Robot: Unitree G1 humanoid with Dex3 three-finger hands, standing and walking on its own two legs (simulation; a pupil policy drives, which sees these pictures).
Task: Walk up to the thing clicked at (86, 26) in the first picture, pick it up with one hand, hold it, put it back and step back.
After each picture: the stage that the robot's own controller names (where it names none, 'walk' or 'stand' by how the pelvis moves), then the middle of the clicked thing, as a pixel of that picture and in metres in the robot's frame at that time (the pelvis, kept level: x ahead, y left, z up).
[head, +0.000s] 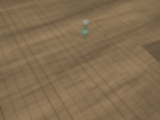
stand; (85, 29) +1.67 -0.08 -0.65
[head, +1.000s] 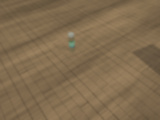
walk; (71, 42) +1.54 +0.19 -0.63
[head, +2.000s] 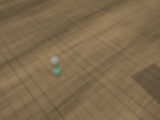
walk; (56, 68) +1.01 +0.29 -0.65
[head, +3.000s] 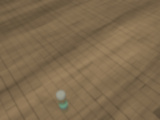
walk; (62, 102) +0.65 +0.19 -0.65
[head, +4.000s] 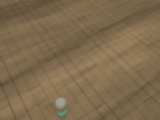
stand; (61, 109) +0.51 +0.13 -0.63
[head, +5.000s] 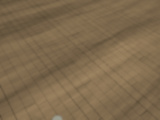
stand; out of the picture +0.47 +0.13 -0.66
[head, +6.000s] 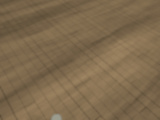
stand; out of the picture +0.48 +0.14 -0.66
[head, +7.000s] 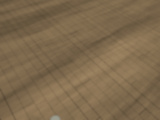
stand; out of the picture +0.46 +0.15 -0.66
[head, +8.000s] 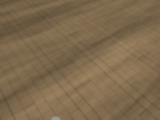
stand; out of the picture +0.46 +0.15 -0.66
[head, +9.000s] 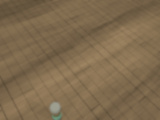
go down; (56, 113) +0.48 +0.14 -0.64
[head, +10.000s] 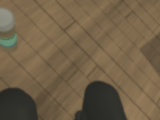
go down; (6, 34) +0.54 +0.21 -0.23
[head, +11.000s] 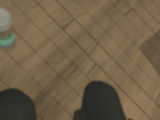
close in; (3, 33) +0.53 +0.22 -0.24
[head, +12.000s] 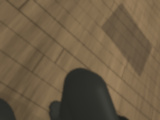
close in; out of the picture +0.52 +0.26 -0.17
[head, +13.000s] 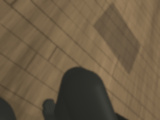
lift; out of the picture +0.51 +0.26 -0.17
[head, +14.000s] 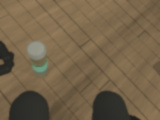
lift; (39, 62) +0.48 +0.16 -0.26
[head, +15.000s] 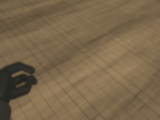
hold; out of the picture +0.40 +0.07 -0.59
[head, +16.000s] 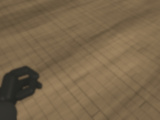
hold; out of the picture +0.41 +0.10 -0.61
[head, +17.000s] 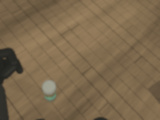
crouch; (50, 92) +0.44 +0.11 -0.46
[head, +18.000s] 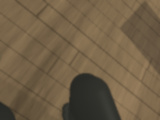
lower; out of the picture +0.47 +0.18 -0.20
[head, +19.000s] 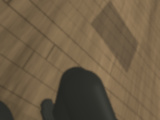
lower; out of the picture +0.46 +0.21 -0.17
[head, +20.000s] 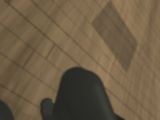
lower; out of the picture +0.46 +0.21 -0.18
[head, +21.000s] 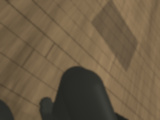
lower; out of the picture +0.46 +0.21 -0.18
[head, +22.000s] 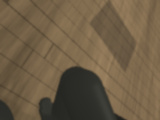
lower; out of the picture +0.46 +0.21 -0.18
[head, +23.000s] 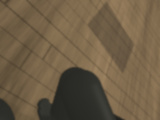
open; out of the picture +0.46 +0.21 -0.18
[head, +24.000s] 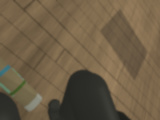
stand; (11, 81) +0.35 +0.07 -0.28
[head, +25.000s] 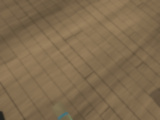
stand; out of the picture +0.30 +0.02 -0.57
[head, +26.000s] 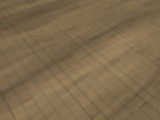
stand; out of the picture +0.27 +0.01 -0.69
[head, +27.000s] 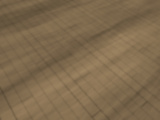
stand; out of the picture +0.26 +0.01 -0.69
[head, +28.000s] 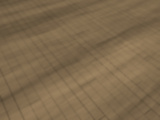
stand; out of the picture +0.27 -0.01 -0.74
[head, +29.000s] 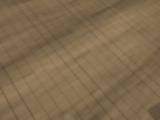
walk; out of the picture +0.32 -0.05 -0.73
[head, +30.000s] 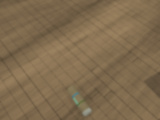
walk; (79, 100) +0.57 +0.00 -0.71
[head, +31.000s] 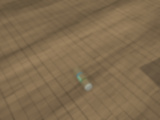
stand; (82, 78) +0.93 +0.02 -0.73
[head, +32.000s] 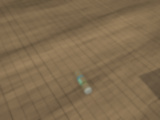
stand; (82, 81) +0.93 -0.05 -0.74
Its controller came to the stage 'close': yes
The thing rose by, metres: 0.00
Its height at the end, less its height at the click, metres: -0.09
